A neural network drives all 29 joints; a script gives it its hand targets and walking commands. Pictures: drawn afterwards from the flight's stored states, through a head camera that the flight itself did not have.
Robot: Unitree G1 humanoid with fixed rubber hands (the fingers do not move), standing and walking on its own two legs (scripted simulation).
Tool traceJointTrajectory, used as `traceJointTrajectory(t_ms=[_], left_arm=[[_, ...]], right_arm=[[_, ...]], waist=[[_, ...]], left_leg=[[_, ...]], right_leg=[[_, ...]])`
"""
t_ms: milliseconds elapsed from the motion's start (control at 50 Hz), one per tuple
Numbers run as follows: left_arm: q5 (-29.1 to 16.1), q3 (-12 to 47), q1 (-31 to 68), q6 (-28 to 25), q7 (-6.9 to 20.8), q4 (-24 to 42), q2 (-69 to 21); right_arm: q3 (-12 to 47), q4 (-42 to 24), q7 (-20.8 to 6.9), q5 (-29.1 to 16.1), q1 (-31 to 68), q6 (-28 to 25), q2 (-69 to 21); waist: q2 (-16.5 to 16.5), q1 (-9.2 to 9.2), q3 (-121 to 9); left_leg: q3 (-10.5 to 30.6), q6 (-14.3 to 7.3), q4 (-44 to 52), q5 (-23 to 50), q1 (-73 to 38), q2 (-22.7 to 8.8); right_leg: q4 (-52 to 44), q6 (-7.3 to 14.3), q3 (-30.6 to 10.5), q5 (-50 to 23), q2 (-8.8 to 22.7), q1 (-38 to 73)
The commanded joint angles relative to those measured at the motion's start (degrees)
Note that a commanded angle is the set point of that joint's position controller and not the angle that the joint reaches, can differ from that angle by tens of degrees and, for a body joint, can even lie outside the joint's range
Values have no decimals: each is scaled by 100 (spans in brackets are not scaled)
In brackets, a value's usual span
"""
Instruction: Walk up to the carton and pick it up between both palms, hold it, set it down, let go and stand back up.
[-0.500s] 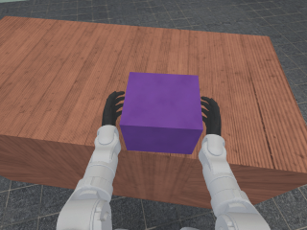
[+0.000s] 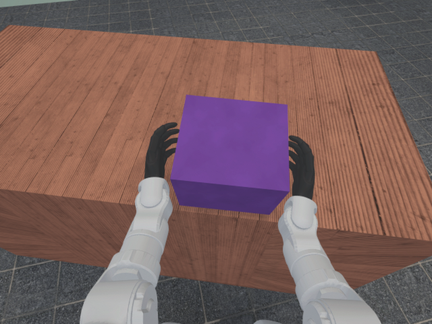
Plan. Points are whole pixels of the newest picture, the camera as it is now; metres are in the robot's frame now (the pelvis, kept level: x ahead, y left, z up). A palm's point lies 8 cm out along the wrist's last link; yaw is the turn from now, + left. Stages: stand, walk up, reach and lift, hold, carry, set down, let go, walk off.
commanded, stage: reach and lift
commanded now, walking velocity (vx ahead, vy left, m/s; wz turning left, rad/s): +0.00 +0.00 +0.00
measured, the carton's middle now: (230, 158) +0.40 +0.00 +0.04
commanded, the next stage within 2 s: none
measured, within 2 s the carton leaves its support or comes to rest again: neither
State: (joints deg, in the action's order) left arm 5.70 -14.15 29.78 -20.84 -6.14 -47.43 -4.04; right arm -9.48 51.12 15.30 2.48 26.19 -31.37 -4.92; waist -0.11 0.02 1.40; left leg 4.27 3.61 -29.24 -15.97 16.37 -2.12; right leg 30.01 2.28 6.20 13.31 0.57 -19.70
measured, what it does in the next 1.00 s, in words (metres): stands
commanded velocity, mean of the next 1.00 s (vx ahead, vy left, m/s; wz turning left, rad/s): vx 0.00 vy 0.00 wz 0.00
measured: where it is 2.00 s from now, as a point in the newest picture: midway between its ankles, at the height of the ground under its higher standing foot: outside the picture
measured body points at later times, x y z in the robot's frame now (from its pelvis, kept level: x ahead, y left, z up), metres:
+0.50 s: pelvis +0.01 +0.00 +0.00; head +0.05 +0.01 +0.45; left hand +0.40 +0.13 +0.06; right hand +0.37 -0.15 +0.04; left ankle -0.01 +0.16 -0.73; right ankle +0.02 -0.09 -0.73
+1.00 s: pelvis -0.03 +0.00 +0.00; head -0.04 +0.02 +0.45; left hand +0.38 +0.12 +0.12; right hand +0.33 -0.15 +0.10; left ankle -0.01 +0.16 -0.73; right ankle +0.02 -0.09 -0.73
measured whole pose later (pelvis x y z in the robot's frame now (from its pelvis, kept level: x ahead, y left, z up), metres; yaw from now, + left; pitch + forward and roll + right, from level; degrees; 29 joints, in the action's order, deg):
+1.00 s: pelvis -0.03 +0.00 +0.00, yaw +0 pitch +1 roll +0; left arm 7.5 -11.6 37.8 5.4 -7.2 -39.8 -1.2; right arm -7.9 39.9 19.6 0.5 29.2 -7.5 -4.9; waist -3.0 2.7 -2.9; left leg 4.3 3.1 -29.2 -13.5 17.2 -2.2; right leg 28.4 2.3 6.2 9.9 0.3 -19.8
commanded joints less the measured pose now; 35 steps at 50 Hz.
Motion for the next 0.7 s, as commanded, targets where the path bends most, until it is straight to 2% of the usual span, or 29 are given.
traceJointTrajectory(t_ms=[0,80,140,280,380,460,500,560,620,680], left_arm=[[1063,1827,4021,-392,717,76,-2665],[1283,1026,4064,-359,716,-234,-2117],[1292,912,4109,-324,776,-165,-2369],[1062,1507,3707,-289,829,100,-3074],[834,2119,3387,-286,758,720,-3399],[668,2651,3193,-185,696,1329,-3531],[605,2897,3126,-55,693,1605,-3525],[500,3249,3021,294,765,1894,-3418],[394,3548,3074,743,939,1871,-3292],[294,3652,3346,1141,1140,1704,-3250]], right_arm=[[1219,171,-868,1944,4040,-614,-2481],[580,481,-713,2192,3952,-736,-2174],[670,440,-742,2107,4145,-806,-2505],[1386,332,-869,1714,4137,-895,-2900],[1961,267,-939,1330,3761,-913,-2852],[2475,63,-915,952,3434,-872,-2784],[2722,-162,-864,759,3302,-788,-2788],[3074,-700,-722,408,3113,-476,-2958],[3416,-1403,-552,27,3317,-21,-3217],[3610,-2171,-408,-149,3836,465,-3409]], waist=[[32,492,-3340],[-88,523,-2853],[-110,424,-3072],[-4,367,-3829],[114,331,-4497],[238,365,-4835],[272,443,-4797],[216,605,-4421],[-32,726,-3904],[-303,825,-3658]], left_leg=[[-667,-89,728,954,896,251],[-691,-205,839,73,1547,294],[-709,-230,842,147,1518,335],[-588,-92,571,1410,1032,343],[-486,107,294,2526,510,302],[-386,246,105,3468,-41,270],[-328,279,37,3713,-192,271],[-233,235,26,3568,-193,324],[-145,72,90,2931,-22,382],[-98,-133,200,2108,194,431]], right_leg=[[-954,-404,-201,-1980,-136,1835],[-1028,-405,-250,-1197,-17,1770],[-1012,-397,-285,-1331,10,2012],[-713,-393,-130,-3107,-204,2078],[-569,-377,-140,-4105,-367,2031],[-552,-340,-207,-4730,-460,2093],[-567,-337,-253,-4949,-455,2200],[-606,-395,-362,-5113,-338,2590],[-627,-514,-482,-5137,-136,3087],[-634,-667,-583,-4932,66,3485]])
